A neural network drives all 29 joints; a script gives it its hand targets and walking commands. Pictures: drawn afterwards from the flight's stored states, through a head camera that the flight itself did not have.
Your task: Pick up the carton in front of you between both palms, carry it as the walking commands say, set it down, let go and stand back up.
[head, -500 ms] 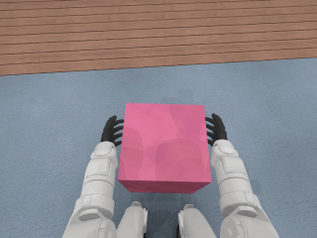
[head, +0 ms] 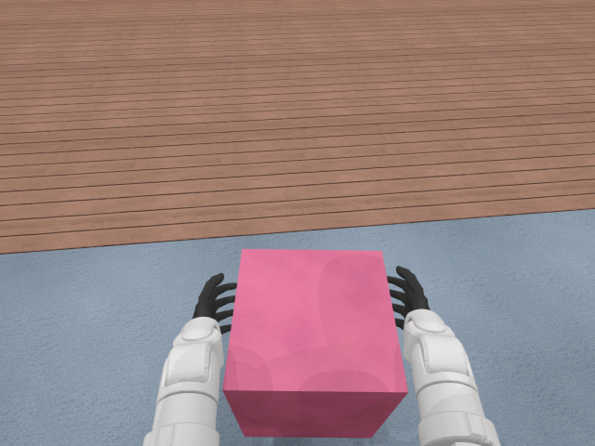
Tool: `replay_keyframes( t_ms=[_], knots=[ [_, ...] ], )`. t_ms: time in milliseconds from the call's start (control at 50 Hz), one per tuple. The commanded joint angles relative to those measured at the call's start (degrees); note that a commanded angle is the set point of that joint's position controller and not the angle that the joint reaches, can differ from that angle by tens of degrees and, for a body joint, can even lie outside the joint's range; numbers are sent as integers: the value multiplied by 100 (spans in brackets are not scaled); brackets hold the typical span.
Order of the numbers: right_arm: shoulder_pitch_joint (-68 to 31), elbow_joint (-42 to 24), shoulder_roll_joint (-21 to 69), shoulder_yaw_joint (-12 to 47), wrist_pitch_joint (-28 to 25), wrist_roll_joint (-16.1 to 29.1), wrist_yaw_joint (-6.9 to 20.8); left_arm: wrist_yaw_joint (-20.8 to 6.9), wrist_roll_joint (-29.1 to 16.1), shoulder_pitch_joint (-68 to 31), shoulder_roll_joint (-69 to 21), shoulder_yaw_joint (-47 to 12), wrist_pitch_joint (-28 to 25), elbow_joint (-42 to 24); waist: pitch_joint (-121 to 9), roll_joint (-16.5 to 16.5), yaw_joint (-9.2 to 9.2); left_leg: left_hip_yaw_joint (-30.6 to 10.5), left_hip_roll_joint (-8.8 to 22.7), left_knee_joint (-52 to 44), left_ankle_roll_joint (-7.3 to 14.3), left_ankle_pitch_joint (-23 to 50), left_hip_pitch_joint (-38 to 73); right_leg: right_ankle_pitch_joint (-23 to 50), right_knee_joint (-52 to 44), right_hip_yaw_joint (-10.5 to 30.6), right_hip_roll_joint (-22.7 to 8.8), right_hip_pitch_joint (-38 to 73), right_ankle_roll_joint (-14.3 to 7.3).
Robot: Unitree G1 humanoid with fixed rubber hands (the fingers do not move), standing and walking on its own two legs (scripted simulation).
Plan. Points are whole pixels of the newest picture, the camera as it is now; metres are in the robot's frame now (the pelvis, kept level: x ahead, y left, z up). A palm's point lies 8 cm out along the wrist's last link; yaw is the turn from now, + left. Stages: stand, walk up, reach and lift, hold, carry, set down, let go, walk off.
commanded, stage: reach and lift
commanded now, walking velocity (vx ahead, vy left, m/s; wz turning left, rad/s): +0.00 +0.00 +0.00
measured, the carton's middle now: (309, 348) +0.29 +0.00 -0.05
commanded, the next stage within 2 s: hold in 1.02 s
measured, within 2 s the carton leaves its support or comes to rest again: neither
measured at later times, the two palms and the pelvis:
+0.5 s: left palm (203, 320) +0.29 +0.15 +0.03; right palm (418, 313) +0.29 -0.15 +0.04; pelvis -0.01 +0.00 +0.01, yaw +0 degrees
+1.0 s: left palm (203, 315) +0.29 +0.15 +0.04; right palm (419, 307) +0.30 -0.15 +0.05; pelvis +0.01 +0.00 +0.01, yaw +0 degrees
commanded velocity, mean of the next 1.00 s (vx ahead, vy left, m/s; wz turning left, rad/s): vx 0.00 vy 0.00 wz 0.00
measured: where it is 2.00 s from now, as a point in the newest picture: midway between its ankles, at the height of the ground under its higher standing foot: outside the picture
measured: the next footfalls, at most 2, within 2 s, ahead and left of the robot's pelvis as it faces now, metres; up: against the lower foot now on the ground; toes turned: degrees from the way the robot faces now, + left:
none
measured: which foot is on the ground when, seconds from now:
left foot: down 0.00-1.00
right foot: down 0.00-1.00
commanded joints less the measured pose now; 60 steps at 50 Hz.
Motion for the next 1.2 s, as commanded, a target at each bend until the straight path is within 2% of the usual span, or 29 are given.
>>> replay_keyframes(
  t_ms=[0,100,140,320,780,1000,1100,1180],
  knots=[
    [-2503,256,5619,3140,303,910,1502,-1416,-986,-2882,-5406,-3101,155,-67,-793,41,14,-100,-313,-627,46,969,1068,967,-775,88,258,413,-15],
    [-2899,500,5488,2639,416,671,1592,-1492,-714,-3212,-5327,-2580,280,249,-243,24,24,-25,-287,-780,98,215,1063,199,-956,31,218,288,-68],
    [-3176,425,5565,2655,377,684,1622,-1525,-740,-3497,-5415,-2603,244,174,-386,25,13,-13,-279,-755,100,187,1135,148,-944,23,212,317,-79],
    [-3490,268,5623,2821,340,738,1638,-1538,-783,-3830,-5487,-2781,221,-10,-876,29,-8,0,-290,-777,77,374,1396,348,-926,-12,242,577,-74],
    [-2408,-590,5366,3121,651,934,1546,-1428,-1015,-2738,-5305,-3108,540,-854,-894,55,-7,-78,-351,-1034,-8,1756,1938,1666,-1181,19,310,1173,20],
    [-2357,-878,5336,3250,815,1023,1499,-1424,-1086,-2707,-5199,-3204,690,-1124,-782,23,-5,-77,-358,-1093,9,1638,1937,1643,-1243,45,284,1262,44],
    [-2230,-1426,5289,3593,1029,1232,1443,-1384,-1327,-2632,-5173,-3592,891,-1659,-1007,28,-57,-115,-357,-1152,-24,1959,2159,2011,-1300,70,276,1497,65],
    [-2127,-1226,4998,3300,1242,1070,1417,-1335,-1126,-2476,-4897,-3277,1104,-1447,-334,17,-34,-60,-349,-1267,11,1265,1913,1288,-1423,36,260,1283,24]
  ],
)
